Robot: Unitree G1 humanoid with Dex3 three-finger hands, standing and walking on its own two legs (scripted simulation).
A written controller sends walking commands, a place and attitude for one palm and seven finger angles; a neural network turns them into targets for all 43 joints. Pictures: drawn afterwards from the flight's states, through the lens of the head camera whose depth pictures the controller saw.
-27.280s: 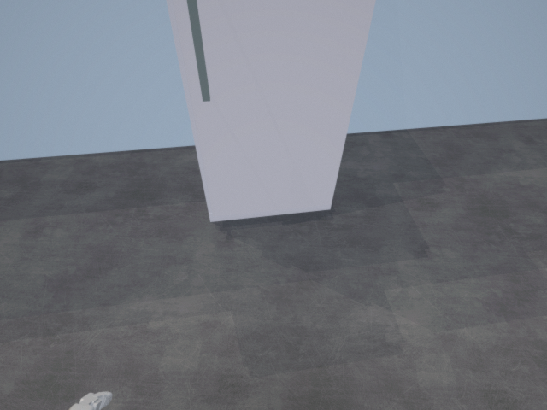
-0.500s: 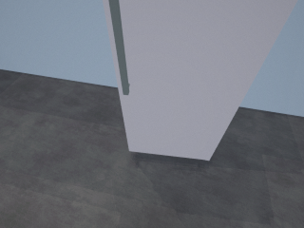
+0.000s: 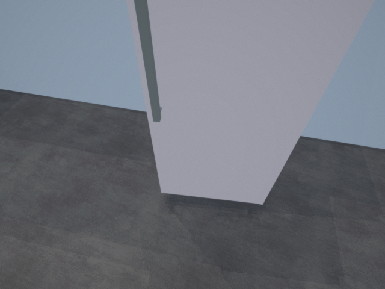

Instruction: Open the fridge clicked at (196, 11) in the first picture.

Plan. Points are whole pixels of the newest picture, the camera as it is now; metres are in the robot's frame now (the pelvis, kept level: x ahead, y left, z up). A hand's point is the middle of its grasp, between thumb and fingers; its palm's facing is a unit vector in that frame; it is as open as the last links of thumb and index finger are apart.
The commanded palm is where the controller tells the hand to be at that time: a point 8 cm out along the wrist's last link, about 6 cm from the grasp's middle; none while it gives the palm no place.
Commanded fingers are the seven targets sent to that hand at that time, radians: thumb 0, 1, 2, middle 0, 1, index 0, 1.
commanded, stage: take the last steps up to it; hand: left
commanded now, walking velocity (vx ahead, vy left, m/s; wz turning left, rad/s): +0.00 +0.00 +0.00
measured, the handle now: (150, 55) +0.65 +0.15 +0.15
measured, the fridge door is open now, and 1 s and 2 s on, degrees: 5 5 5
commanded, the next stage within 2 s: come to a stop and stand still in 0.56 s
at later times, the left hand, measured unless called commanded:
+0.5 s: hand out of the picture +0.02 +0.16 -0.19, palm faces +0.02 -0.99 -0.16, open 7.4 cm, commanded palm none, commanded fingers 0.00 0.90 0.90 -0.20 -0.30 -0.20 -0.30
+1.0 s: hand out of the picture +0.13 +0.19 -0.18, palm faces +0.04 -0.98 -0.21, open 7.4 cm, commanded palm none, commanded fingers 0.00 0.90 0.90 -0.20 -0.30 -0.20 -0.30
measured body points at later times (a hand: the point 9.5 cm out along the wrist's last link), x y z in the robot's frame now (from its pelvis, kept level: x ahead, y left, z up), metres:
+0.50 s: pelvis +0.05 +0.00 -0.01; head +0.07 +0.00 +0.44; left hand +0.02 +0.21 -0.17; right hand +0.00 -0.21 -0.17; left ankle +0.01 +0.09 -0.74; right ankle -0.01 -0.13 -0.74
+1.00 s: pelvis +0.09 +0.01 +0.00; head +0.15 +0.02 +0.44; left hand +0.12 +0.24 -0.17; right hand +0.10 -0.23 -0.16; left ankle +0.01 +0.09 -0.74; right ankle +0.08 -0.14 -0.71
